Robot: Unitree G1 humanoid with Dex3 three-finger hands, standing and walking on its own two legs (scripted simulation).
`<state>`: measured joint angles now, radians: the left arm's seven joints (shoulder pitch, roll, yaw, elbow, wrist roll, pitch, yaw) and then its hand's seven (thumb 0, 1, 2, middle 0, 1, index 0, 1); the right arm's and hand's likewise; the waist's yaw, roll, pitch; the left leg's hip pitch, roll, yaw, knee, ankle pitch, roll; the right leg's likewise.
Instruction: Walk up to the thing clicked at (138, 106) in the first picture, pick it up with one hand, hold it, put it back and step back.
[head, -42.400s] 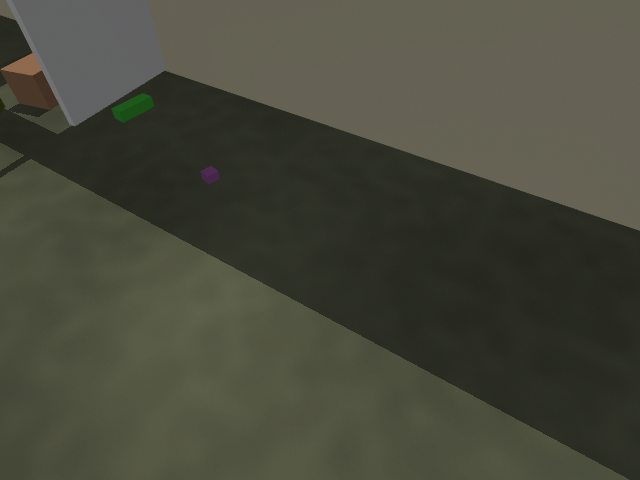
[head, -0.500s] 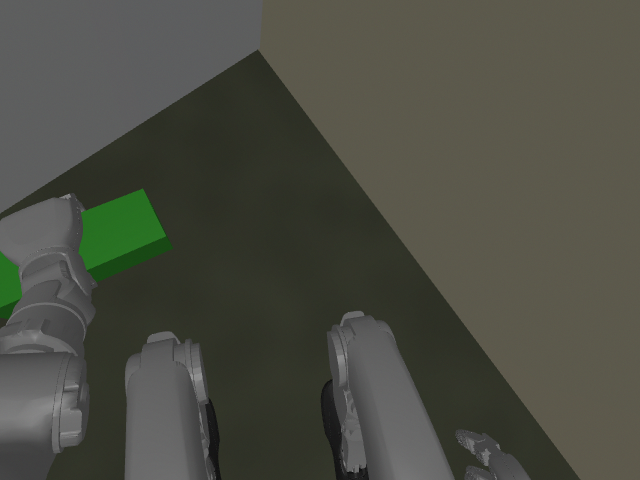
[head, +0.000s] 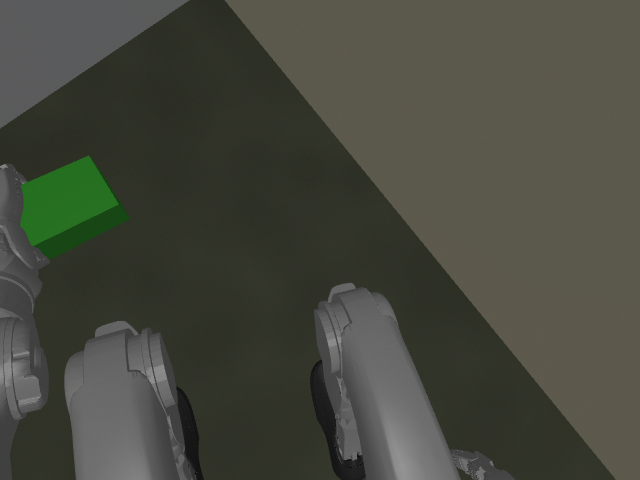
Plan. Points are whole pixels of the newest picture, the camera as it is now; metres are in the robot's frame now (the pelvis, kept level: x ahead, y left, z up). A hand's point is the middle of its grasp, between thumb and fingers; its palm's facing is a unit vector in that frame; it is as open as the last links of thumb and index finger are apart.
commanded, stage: crouch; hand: left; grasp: from above
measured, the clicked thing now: (25, 228) +0.46 +0.30 -0.21
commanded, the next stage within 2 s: lower in 0.20 s
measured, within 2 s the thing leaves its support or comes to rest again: rests again in 1.18 s
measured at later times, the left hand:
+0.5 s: hand (22, 231) +0.46 +0.31 -0.23, palm faces -0.41 -0.21 -0.89, open 10.4 cm
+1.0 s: hand (48, 232) +0.47 +0.30 -0.28, palm faces -0.40 -0.21 -0.89, open 10.4 cm
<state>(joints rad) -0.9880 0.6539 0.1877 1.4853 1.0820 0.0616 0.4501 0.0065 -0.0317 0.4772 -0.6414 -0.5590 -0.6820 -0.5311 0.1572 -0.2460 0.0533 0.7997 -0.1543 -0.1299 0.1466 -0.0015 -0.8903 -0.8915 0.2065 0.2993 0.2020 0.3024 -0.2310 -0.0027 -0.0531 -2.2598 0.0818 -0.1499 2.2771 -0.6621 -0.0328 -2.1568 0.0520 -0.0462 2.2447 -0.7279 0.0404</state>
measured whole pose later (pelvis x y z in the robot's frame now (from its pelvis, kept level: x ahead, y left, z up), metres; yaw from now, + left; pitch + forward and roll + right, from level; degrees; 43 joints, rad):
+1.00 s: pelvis +0.00 +0.00 -0.06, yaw -5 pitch +32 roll -10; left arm -1.05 0.83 0.23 1.62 1.10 0.01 0.53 0.01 -0.04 0.48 -0.66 -0.54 -0.70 -0.52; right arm 0.09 -0.28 0.18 0.75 -0.20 -0.18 0.22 0.00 -0.90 -0.89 0.21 0.30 0.20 0.30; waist -0.30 -0.08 0.10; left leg -2.37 0.08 -0.25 2.49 -0.70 -0.04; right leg -2.25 0.09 -0.10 2.41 -0.73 0.06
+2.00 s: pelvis -0.01 +0.01 -0.06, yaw -8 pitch +27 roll -13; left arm -1.14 1.00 0.18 1.79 1.07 0.00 0.62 0.00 -0.19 0.70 -0.45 -0.81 -0.47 -0.80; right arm 0.11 -0.34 0.31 0.69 -0.23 -0.31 0.27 0.00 -0.89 -0.89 0.21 0.30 0.20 0.30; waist -0.37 -0.15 0.19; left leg -2.35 0.08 -0.31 2.52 -0.69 -0.03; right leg -2.20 0.11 -0.15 2.38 -0.70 0.08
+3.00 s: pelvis -0.01 +0.01 -0.05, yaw -8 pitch +28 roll -14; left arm -1.05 0.97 0.18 1.56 1.07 0.00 0.52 0.00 -0.54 0.97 -0.09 -0.99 -0.09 -1.00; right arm 0.12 -0.34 0.29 0.68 -0.21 -0.27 0.27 0.00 -0.90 -0.90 0.21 0.30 0.20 0.30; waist -0.35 -0.13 0.16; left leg -2.34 0.08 -0.32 2.49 -0.69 -0.04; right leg -2.18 0.10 -0.16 2.34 -0.70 0.07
